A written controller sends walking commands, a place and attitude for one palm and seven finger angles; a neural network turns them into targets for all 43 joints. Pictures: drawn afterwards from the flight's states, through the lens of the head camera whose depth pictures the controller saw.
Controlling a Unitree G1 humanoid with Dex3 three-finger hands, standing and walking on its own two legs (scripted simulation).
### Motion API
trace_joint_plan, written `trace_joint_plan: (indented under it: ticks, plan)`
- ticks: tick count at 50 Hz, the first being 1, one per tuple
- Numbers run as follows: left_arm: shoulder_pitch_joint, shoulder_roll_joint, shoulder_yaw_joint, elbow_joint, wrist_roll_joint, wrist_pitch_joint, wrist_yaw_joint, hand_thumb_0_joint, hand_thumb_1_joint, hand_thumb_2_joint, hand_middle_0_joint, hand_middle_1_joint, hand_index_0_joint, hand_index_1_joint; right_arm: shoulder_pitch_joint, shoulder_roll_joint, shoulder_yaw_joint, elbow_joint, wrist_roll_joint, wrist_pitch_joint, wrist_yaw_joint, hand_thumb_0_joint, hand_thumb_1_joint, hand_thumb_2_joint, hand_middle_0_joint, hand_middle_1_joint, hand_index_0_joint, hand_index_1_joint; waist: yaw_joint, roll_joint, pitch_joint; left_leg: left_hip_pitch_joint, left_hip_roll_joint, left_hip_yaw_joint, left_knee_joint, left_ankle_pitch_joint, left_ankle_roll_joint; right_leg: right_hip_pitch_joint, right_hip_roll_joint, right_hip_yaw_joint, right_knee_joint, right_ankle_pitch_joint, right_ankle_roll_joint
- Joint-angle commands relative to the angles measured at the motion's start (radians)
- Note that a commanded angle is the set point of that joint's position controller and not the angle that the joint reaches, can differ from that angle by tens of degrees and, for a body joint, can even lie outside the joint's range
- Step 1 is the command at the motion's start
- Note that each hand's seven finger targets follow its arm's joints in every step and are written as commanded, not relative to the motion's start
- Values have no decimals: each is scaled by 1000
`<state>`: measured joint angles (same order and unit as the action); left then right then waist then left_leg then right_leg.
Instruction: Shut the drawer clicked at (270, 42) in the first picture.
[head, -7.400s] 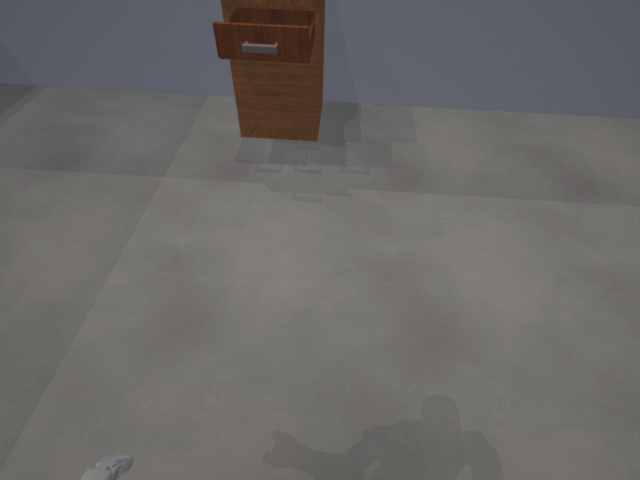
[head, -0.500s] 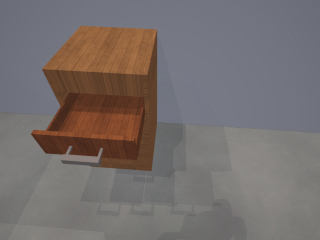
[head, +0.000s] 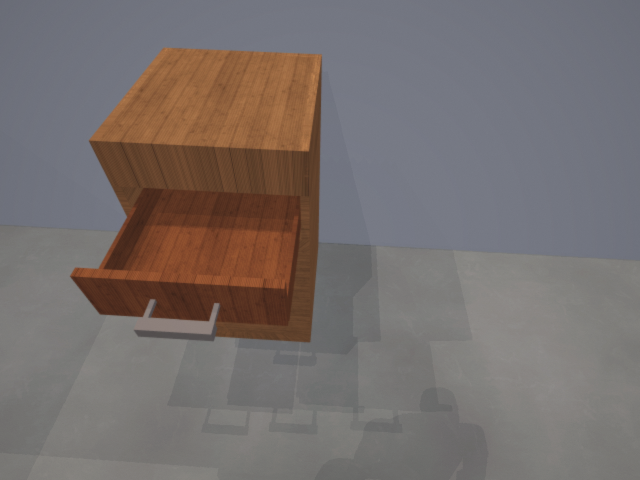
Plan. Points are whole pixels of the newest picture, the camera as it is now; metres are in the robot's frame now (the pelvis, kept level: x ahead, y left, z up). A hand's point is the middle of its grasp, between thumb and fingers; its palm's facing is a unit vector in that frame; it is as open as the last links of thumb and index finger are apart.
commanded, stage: come to a stop and stand still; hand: left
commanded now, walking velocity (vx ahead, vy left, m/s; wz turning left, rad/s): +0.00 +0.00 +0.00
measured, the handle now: (180, 317) +0.41 +0.29 -0.16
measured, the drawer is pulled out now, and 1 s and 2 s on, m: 0.24 0.24 0.24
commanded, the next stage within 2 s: look again from close up in 0.30 s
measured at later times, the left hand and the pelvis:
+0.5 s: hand out of the picture +0.01 +0.18 -0.18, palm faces +0.01 -0.98 -0.19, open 7.4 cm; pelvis +0.01 +0.01 -0.01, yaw +0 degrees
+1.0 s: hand out of the picture +0.01 +0.19 -0.18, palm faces +0.01 -0.98 -0.20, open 7.3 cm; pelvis -0.01 +0.01 +0.00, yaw +0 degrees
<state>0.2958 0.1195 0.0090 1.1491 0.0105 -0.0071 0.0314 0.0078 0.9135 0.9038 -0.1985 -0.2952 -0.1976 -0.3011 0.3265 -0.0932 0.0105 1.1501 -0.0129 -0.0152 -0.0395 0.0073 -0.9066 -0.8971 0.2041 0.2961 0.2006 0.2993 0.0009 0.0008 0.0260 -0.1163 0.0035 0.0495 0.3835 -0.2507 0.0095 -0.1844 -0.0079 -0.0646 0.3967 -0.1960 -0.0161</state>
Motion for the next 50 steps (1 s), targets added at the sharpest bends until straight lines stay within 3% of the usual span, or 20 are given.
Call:
trace_joint_plan:
  ticks: [1, 19, 20, 21, 22, 23, 25, 27, 30, 37, 45, 50]
  plan:
    - [82, 75, 8, -18, -3, -13, 10, 0, 900, 900, -200, -300, -200, -300, 81, -102, -15, -13, 5, -15, -10, 0, -900, -900, 200, 300, 200, 300, 6, 9, 51, -66, 113, -103, -95, 156, 17, 18, -94, 88, -51, 112, -7]
    - [73, 102, 7, -16, -3, -15, 10, 0, 900, 900, -200, -300, -200, -300, 56, -131, -14, -16, 6, -20, -12, 0, -900, -900, 200, 300, 200, 300, 4, 8, 52, -25, 110, -100, -93, 231, 19, 45, -103, 86, -55, 156, -6]
    - [23, 281, -4, -115, 0, -30, 2, 0, 900, 900, -200, -300, -200, -300, -47, -251, -31, -148, 5, -7, 4, 0, -900, -900, 200, 300, 200, 300, -13, -4, 124, -52, 59, -117, -83, 194, 13, -64, -52, 84, 7, 8, -26]
    - [20, 185, 17, -127, 6, -27, 9, 0, 900, 900, -200, -300, -200, -300, -5, -228, -48, -162, -14, -31, -6, 0, -900, -900, 200, 300, 200, 300, -7, 55, 24, -109, 110, -132, -15, 146, 30, -38, -90, 80, 67, -32, -23]
    - [24, 181, 21, -124, 10, -31, 5, 0, 900, 900, -200, -300, -200, -300, -7, -219, -54, -151, -15, -38, -13, 0, -900, -900, 200, 300, 200, 300, -8, 86, -53, -83, 101, -133, 10, 234, 44, -11, -90, 81, 90, 83, -40]
    - [51, 154, 3, -120, 9, -34, 8, 0, 900, 900, -200, -300, -200, -300, 5, -190, -42, -146, -7, -39, -14, 0, -900, -900, 200, 300, 200, 300, -1, 57, -90, -58, 106, -125, 28, 245, 46, 11, -93, 88, 70, 112, -38]
    - [78, 137, -5, -122, 7, -33, 13, 0, 900, 900, -200, -300, -200, -300, 29, -163, -30, -151, -6, -31, -7, 0, -900, -900, 200, 300, 200, 300, -6, -20, -103, -72, 85, -106, 82, 232, 40, 41, -101, 110, 57, 202, -39]
    - [63, 155, 5, -126, 3, -31, 16, 0, 900, 900, -200, -300, -200, -300, 22, -172, -36, -148, -2, -23, -5, 0, -900, -900, 200, 300, 200, 300, -11, -46, -53, -105, 76, -97, 79, 194, 33, 31, -116, 110, 59, 246, -40]
    - [62, 155, -1, -140, 1, -27, 20, 0, 900, 900, -200, -300, -200, -300, 21, -173, -29, -144, -4, -17, -2, 0, -900, -900, 200, 300, 200, 300, -7, -12, -21, -96, 87, -90, 78, 300, 32, 31, -105, 93, 85, 325, -35]
    - [40, 165, -4, -146, -3, -15, 18, 0, 900, 900, -200, -300, -200, -300, -15, -186, -22, -132, -3, -3, 5, 0, -900, -900, 200, 300, 200, 300, -3, -6, 60, -113, 91, -87, 19, 174, 27, 3, -102, 100, 29, 177, -19]
    - [33, 154, -5, -138, -1, -13, 15, 0, 900, 900, -200, -300, -200, -300, -22, -182, -16, -104, 0, 0, 12, 0, -900, -900, 200, 300, 200, 300, 0, -9, 69, -113, 89, -95, -32, 68, 27, 5, -95, 106, -26, 54, -8]
    - [48, 144, -6, -118, -1, -15, 14, 0, 900, 900, -200, -300, -200, -300, -11, -177, -13, -80, 3, -1, 13, 0, -900, -900, 200, 300, 200, 300, 0, 8, 54, -109, 92, -98, -51, 54, 28, 21, -95, 102, -38, 47, -4]
